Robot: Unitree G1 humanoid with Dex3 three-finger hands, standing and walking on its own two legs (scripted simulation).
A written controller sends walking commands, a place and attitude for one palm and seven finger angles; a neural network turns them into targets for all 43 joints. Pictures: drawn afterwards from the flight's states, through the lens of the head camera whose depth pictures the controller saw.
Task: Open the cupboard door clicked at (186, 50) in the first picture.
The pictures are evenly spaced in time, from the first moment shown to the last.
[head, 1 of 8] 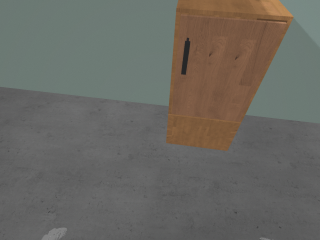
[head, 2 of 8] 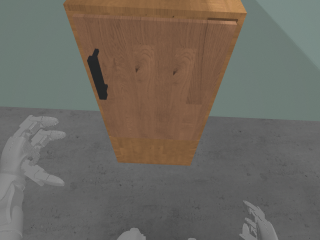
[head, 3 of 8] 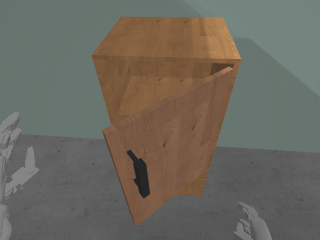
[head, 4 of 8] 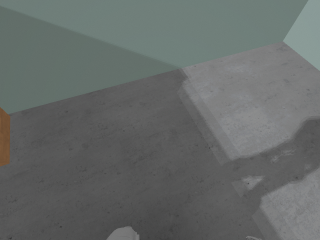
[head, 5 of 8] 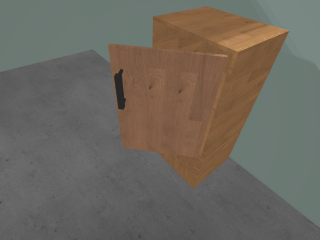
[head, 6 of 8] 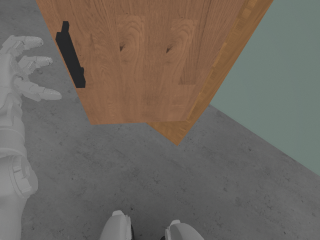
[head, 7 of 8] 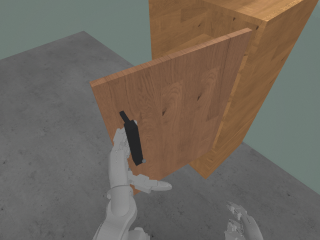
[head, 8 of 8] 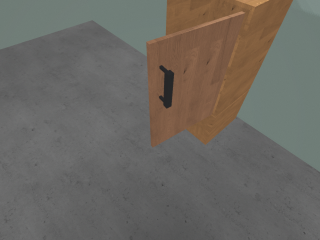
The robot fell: no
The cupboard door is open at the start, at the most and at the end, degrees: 0 82 82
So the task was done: yes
